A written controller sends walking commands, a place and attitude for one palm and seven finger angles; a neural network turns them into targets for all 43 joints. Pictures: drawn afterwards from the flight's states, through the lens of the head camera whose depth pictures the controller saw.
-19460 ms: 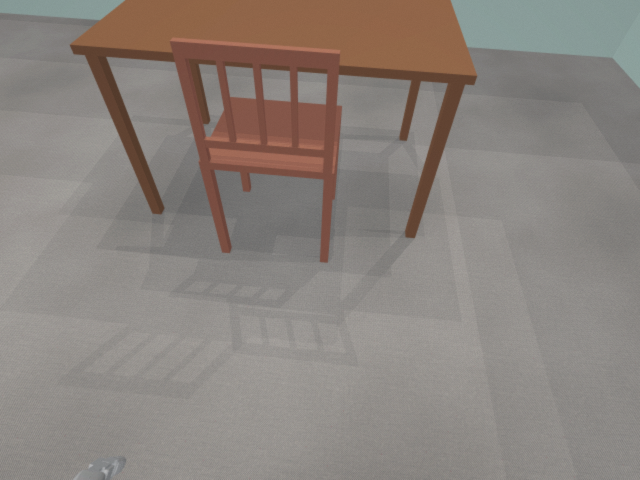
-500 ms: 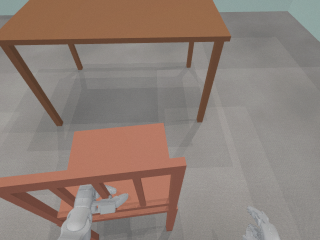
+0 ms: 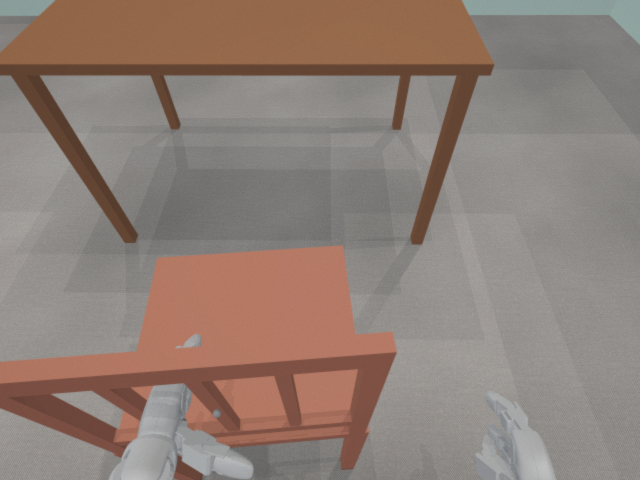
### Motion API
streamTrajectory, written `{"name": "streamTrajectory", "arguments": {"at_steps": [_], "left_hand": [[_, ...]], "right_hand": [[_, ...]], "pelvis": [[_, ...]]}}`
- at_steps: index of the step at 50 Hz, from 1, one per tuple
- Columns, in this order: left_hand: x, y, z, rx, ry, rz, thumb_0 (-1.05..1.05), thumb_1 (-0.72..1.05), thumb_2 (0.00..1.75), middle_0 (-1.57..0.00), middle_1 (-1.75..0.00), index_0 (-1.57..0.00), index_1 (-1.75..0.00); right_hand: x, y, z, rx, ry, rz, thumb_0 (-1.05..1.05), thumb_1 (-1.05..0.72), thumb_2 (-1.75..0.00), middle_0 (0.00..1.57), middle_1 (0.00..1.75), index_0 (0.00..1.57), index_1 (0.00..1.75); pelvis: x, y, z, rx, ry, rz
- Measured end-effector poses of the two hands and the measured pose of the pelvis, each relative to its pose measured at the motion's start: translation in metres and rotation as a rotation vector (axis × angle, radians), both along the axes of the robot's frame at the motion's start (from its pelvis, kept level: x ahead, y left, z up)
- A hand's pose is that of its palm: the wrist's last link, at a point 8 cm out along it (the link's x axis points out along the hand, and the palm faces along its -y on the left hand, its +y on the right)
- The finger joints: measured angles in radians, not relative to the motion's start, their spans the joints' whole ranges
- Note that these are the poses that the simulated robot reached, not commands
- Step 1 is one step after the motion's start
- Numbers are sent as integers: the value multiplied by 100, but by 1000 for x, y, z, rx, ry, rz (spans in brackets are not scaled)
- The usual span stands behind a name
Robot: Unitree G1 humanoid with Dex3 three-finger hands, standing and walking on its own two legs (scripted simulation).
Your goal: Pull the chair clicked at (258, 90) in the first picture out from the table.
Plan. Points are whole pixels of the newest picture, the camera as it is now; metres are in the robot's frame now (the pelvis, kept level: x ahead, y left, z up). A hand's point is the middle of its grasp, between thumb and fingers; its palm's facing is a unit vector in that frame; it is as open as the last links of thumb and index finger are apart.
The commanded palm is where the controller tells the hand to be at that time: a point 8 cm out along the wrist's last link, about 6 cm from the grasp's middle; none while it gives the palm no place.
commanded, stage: draw the fingers out of the gap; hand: left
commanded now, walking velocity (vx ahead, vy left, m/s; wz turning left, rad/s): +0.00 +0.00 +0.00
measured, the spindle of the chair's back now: (216, 404) +0.23 +0.15 -0.06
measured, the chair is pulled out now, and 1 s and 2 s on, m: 0.60 0.60 0.59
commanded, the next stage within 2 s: draw the hand back to the body in 0.84 s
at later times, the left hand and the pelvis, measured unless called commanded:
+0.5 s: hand out of the picture +0.14 +0.14 -0.03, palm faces +0.01 -0.98 -0.17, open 17.5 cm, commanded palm +0.11 +0.19 -0.01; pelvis -0.01 +0.01 -0.01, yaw +0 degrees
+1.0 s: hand out of the picture +0.08 +0.14 -0.03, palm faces +0.05 -0.99 -0.13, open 17.5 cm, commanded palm +0.05 +0.20 +0.00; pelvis -0.01 +0.01 -0.03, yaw +0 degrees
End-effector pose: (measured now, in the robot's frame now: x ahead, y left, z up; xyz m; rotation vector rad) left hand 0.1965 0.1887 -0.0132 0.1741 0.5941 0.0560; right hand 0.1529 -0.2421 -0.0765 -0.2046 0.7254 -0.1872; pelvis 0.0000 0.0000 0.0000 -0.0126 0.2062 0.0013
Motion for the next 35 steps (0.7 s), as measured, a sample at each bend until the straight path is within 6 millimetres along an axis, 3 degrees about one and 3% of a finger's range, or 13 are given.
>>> {"name": "streamTrajectory", "arguments": {"at_steps": [10,18,35], "left_hand": [[-18,6,-4,-4,23,8,-1,-54,20,-1,-3,-1,-2],[-52,2,0,-8,30,6,-1,-54,20,0,-1,0,0],[-98,5,3,-16,40,26,-1,-54,20,0,0,0,0]], "right_hand": [[0,-1,1,-14,-6,-25,1,-90,-90,20,30,20,30],[1,7,1,-12,-38,-24,1,-90,-90,20,30,20,30],[7,21,1,13,-103,-16,1,-90,-90,20,30,20,30]], "pelvis": [[1,3,-5,-6,11,0],[-3,7,-9,-12,14,7],[-13,9,-19,-21,16,11]]}}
